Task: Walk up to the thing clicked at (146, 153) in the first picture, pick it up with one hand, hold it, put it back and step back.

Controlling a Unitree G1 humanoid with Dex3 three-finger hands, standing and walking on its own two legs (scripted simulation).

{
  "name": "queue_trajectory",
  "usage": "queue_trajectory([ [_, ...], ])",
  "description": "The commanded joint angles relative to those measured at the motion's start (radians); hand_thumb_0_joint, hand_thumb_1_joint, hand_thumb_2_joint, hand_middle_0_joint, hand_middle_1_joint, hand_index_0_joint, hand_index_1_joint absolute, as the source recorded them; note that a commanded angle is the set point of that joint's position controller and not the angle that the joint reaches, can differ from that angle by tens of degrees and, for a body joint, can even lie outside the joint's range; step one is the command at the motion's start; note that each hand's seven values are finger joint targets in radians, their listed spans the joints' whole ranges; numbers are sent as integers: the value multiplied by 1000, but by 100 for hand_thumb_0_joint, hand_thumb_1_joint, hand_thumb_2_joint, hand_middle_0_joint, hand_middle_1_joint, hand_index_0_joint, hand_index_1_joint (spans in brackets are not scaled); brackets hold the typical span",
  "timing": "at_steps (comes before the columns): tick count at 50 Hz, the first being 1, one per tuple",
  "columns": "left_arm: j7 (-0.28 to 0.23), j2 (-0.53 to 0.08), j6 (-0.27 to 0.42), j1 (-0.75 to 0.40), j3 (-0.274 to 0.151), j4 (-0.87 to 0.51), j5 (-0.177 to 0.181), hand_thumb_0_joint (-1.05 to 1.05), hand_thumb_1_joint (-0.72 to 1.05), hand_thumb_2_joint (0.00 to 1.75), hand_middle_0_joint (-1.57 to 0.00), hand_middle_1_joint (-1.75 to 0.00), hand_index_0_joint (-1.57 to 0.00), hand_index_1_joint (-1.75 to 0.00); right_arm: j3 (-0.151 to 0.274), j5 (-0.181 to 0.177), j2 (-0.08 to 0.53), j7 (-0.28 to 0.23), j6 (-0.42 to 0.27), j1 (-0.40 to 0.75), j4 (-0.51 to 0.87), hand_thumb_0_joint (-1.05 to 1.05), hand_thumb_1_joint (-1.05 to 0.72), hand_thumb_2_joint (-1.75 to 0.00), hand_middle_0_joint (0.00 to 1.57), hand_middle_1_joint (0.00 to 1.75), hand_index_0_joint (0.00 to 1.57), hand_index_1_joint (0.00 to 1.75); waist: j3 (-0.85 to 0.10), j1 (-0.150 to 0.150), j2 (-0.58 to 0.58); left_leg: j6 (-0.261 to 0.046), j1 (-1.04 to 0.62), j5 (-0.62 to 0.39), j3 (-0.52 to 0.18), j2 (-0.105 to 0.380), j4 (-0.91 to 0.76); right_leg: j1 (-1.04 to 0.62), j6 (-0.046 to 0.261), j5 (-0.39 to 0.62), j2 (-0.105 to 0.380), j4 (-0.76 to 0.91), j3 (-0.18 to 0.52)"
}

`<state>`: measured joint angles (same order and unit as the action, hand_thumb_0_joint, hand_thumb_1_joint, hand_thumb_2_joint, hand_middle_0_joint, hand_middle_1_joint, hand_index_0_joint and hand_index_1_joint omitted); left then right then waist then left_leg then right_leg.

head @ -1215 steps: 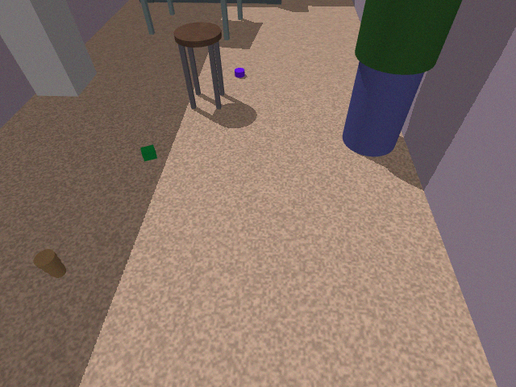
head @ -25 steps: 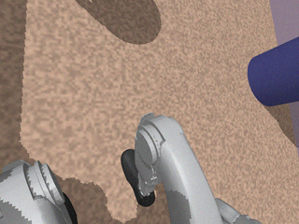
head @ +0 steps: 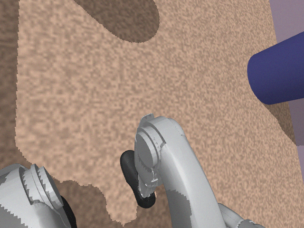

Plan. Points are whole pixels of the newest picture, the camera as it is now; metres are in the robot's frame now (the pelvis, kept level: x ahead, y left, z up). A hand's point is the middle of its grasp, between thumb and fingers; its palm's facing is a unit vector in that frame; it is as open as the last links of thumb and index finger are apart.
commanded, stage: close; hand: left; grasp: from above
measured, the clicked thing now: out of the picture +0.44 +0.31 -0.27
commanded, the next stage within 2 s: settle in 1.08 s
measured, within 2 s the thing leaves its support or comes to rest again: leaves its support in 1.48 s
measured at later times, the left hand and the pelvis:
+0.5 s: hand out of the picture +0.43 +0.30 -0.25, palm faces -0.44 -0.17 -0.88, open 9.5 cm; pelvis +0.00 +0.00 +0.00, yaw +0 degrees
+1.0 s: hand out of the picture +0.43 +0.30 -0.25, palm faces -0.44 -0.17 -0.88, open 9.3 cm; pelvis -0.01 +0.00 +0.01, yaw +0 degrees
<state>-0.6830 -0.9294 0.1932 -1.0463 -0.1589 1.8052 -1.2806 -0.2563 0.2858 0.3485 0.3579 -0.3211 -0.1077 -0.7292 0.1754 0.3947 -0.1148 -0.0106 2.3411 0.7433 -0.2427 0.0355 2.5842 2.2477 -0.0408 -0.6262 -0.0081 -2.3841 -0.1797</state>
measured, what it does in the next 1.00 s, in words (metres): stands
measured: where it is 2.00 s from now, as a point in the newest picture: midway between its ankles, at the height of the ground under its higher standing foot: (108, 211)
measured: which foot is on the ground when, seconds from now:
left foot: down 0.00-1.00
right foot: down 0.00-1.00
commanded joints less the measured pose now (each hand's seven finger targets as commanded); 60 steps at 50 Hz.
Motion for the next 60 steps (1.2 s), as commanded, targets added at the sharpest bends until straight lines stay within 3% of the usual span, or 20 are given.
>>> queue_trajectory([
  [1, -45, -195, 4, -262, 10, -101, 15, 0, 10, 58, -51, -72, -54, -69, 90, -5, 330, -1, -5, -188, -12, 0, -89, -90, 20, 30, 20, 30, -630, 55, 476, 3, -437, -209, 90, 5, -284, -373, 51, 219, -57, 195, -89],
  [6, -49, -214, 5, -258, 8, -88, 10, 0, 16, 57, -56, -70, -59, -67, 86, -10, 327, -8, -3, -190, -11, 0, -89, -90, 20, 30, 20, 30, -623, 54, 464, -1, -427, -215, 98, 2, -275, -376, 50, 220, -57, 202, -85],
  [13, -51, -182, 8, -262, 33, -70, 12, 0, 22, 50, -61, -65, -64, -61, 85, -9, 336, -6, -11, -178, -1, 0, -89, -90, 20, 30, 20, 30, -592, 69, 474, 6, -443, -198, 85, 5, -292, -352, 50, 207, -54, 199, -95],
  [15, -58, -208, 10, -278, 25, -94, 10, 0, 25, 53, -63, -65, -66, -62, 87, -12, 342, -11, -6, -185, 4, 0, -89, -90, 20, 30, 20, 30, -609, 64, 466, 3, -435, -188, 88, 5, -296, -366, 51, 199, -58, 212, -91],
  [16, -57, -189, 7, -269, 37, -101, 13, 0, 27, 50, -63, -65, -67, -61, 89, -11, 336, -11, -9, -166, -2, 0, -89, -90, 20, 30, 20, 30, -614, 54, 470, 8, -448, -189, 81, 8, -299, -352, 53, 195, -53, 202, -91],
  [19, -58, -174, 7, -261, 51, -90, 17, 0, 29, 53, -66, -65, -69, -62, 87, -8, 341, -10, -11, -164, 2, 0, -89, -90, 20, 30, 20, 30, -605, 67, 472, 9, -446, -192, 83, 9, -302, -367, 52, 207, -59, 206, -94],
  [24, -62, -196, 0, -280, 39, -110, 21, 0, 34, 56, -72, -64, -74, -61, 90, -11, 348, -11, -13, -182, -1, 0, -89, -90, 20, 30, 20, 30, -622, 62, 485, 10, -461, -197, 82, 9, -311, -363, 54, 202, -59, 217, -93],
  [28, -56, -169, -5, -269, 67, -79, 32, 0, 38, 55, -74, -64, -77, -61, 75, -11, 347, -4, -25, -155, 15, 0, -89, -90, 20, 30, 20, 30, -582, 78, 458, 10, -448, -195, 78, 9, -293, -356, 49, 211, -53, 203, -98],
  [36, -57, -217, -5, -269, 42, -88, 39, 0, 46, 57, -81, -63, -83, -61, 75, -15, 349, -15, -18, -182, 11, 0, -89, -90, 20, 30, 20, 30, -612, 66, 456, 4, -433, -185, 90, 9, -301, -402, 51, 199, -62, 233, -83],
  [37, -52, -191, -7, -261, 55, -80, 38, 0, 46, 58, -82, -62, -84, -60, 70, -15, 338, -13, -20, -178, 15, 0, -89, -90, 20, 30, 20, 30, -601, 68, 444, 4, -430, -188, 90, 8, -291, -397, 49, 208, -57, 224, -84],
  [41, -53, -201, -3, -258, 46, -69, 45, 0, 48, 56, -82, -63, -85, -60, 69, -12, 349, -13, -17, -190, 12, 0, -89, -90, 20, 30, 20, 30, -606, 69, 466, 7, -452, -218, 80, 11, -300, -391, 50, 226, -61, 217, -96],
  [44, -45, -185, -1, -256, 70, -70, 45, 0, 51, 61, -85, -64, -87, -62, 63, -16, 348, -15, -17, -174, 22, 0, -89, -90, 20, 30, 20, 30, -579, 75, 444, 7, -438, -197, 79, 11, -294, -388, 47, 215, -59, 218, -94],
  [45, -46, -199, 0, -253, 60, -63, 48, 0, 51, 61, -85, -65, -87, -63, 62, -15, 349, -18, -18, -175, 20, 0, -89, -90, 20, 30, 20, 30, -578, 72, 464, 8, -440, -180, 84, 9, -305, -388, 52, 200, -60, 223, -91],
  [49, -48, -195, 4, -263, 71, -95, 41, 0, 55, 60, -88, -63, -90, -61, 69, -13, 352, -21, -12, -182, 21, 0, -89, -90, 20, 30, 20, 30, -601, 69, 464, 10, -449, -179, 72, 12, -317, -384, 53, 195, -62, 229, -97],
  [53, -47, -180, 1, -256, 83, -73, 36, 0, 60, 64, -92, -65, -94, -63, 59, -10, 349, -18, -13, -172, 35, 0, -89, -90, 20, 30, 20, 30, -563, 77, 449, 9, -437, -175, 72, 10, -307, -370, 49, 195, -56, 219, -101],
  [57, -53, -207, -2, -268, 76, -78, 32, 0, 64, 64, -95, -65, -97, -64, 57, -15, 352, -25, -9, -173, 30, 0, -89, -90, 20, 30, 20, 30, -569, 71, 461, 9, -433, -180, 76, 10, -311, -377, 52, 197, -58, 223, -95],
  [60, -56, -205, -3, -265, 76, -85, 28, 0, 58, 68, -96, -70, -98, -68, 59, -11, 354, -27, -4, -178, 35, 0, -91, -90, 20, 30, 20, 30, -584, 73, 457, 9, -444, -183, 74, 12, -315, -381, 52, 200, -66, 231, -98],
])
